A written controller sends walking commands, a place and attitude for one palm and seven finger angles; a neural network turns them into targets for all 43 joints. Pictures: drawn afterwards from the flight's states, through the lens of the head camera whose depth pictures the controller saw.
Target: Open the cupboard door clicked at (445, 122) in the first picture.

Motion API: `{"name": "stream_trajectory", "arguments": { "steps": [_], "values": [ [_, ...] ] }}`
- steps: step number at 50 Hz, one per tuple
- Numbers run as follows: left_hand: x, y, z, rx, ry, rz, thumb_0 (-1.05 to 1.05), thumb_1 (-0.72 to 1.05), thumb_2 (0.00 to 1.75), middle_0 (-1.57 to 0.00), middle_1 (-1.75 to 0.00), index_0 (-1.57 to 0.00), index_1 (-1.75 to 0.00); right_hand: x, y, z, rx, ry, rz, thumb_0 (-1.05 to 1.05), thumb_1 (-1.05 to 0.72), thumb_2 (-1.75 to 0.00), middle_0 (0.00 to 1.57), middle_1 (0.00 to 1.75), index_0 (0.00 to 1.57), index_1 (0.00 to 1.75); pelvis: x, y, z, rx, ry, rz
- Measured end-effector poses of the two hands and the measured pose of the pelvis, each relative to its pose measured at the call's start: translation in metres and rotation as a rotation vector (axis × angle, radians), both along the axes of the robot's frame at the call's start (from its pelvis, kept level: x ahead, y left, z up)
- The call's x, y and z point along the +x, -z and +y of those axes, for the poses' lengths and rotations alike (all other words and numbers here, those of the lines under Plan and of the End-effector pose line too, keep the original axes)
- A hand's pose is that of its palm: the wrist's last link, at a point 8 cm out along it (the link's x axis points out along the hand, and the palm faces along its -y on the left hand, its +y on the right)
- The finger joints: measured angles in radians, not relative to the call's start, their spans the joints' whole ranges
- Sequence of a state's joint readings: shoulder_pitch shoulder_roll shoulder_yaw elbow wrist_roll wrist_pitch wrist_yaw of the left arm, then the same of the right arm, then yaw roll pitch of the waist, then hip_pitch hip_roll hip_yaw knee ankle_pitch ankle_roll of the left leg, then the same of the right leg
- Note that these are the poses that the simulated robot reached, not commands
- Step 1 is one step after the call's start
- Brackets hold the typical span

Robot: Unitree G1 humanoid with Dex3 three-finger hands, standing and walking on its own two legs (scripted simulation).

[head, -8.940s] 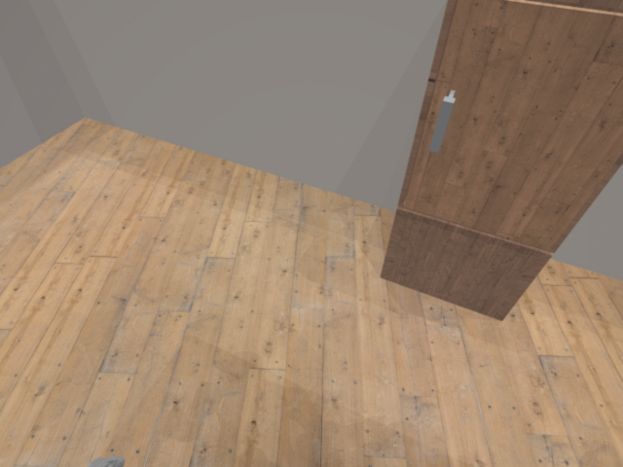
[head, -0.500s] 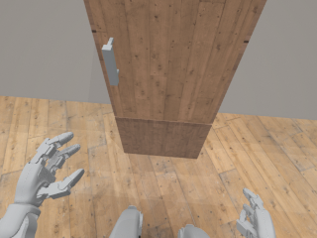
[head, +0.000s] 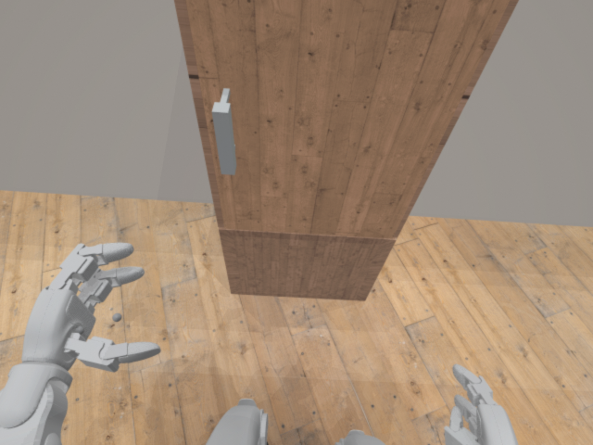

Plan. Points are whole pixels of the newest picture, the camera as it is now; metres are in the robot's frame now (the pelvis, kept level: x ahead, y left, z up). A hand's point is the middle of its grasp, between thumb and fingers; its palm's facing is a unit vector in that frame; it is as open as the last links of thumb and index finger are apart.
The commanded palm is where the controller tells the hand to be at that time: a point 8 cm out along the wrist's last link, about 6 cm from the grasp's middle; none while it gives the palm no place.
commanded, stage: raise the hand with hooked fingers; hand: left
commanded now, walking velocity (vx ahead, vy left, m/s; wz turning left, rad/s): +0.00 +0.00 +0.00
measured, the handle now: (227, 132) +0.59 +0.16 +0.06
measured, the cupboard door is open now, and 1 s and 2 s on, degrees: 0 0 0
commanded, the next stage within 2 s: move the hooked fingers beside the handle in 1.00 s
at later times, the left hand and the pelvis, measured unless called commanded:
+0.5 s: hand (96, 278) +0.29 +0.26 +0.08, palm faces +0.03 -1.00 -0.03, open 14.0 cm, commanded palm +0.26 +0.31 +0.08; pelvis +0.01 -0.01 +0.01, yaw +0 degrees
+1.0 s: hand (117, 271) +0.30 +0.24 +0.08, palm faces +0.03 -1.00 -0.02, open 14.0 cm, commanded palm +0.27 +0.29 +0.08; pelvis +0.01 -0.03 +0.01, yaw +0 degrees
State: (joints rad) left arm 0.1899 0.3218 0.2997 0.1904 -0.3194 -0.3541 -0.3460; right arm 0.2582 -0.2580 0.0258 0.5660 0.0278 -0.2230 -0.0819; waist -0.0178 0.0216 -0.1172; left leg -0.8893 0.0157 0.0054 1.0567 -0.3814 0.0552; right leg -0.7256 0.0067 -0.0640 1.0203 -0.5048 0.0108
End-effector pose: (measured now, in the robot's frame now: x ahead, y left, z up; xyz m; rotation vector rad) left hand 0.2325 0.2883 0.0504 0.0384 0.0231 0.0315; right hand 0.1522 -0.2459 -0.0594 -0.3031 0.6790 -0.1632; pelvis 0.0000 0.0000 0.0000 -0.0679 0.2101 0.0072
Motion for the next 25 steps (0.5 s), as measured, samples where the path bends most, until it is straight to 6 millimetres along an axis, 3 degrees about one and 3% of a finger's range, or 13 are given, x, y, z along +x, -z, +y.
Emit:
{"name": "stream_trajectory", "arguments": {
  "steps": [6, 11, 25],
  "values": [
    [0.007, -0.008, 0.012, 0.000, -0.008, 0.005, 0.00, -0.32, 0.37, -0.29, -1.09, -0.28, -1.08, 0.017, -0.010, 0.014, 0.014, -0.044, -0.036, 0.01, -0.90, -0.90, 0.21, 0.30, 0.20, 0.30, 0.002, -0.005, 0.002, -0.004, -0.008, -0.013],
    [0.012, -0.014, 0.019, -0.005, -0.009, 0.007, -0.01, -0.42, 0.33, -0.29, -1.15, -0.29, -1.15, 0.021, -0.013, 0.017, 0.022, -0.055, -0.034, 0.01, -0.90, -0.90, 0.21, 0.30, 0.20, 0.30, 0.004, -0.009, 0.001, -0.004, -0.010, -0.020],
    [0.035, -0.027, 0.026, -0.009, -0.001, 0.005, -0.01, -0.49, 0.30, -0.30, -1.20, -0.30, -1.20, -0.003, -0.005, -0.009, 0.005, -0.001, 0.053, 0.01, -0.90, -0.90, 0.21, 0.30, 0.20, 0.30, 0.007, -0.013, -0.011, 0.004, -0.006, -0.024]
  ]
}}
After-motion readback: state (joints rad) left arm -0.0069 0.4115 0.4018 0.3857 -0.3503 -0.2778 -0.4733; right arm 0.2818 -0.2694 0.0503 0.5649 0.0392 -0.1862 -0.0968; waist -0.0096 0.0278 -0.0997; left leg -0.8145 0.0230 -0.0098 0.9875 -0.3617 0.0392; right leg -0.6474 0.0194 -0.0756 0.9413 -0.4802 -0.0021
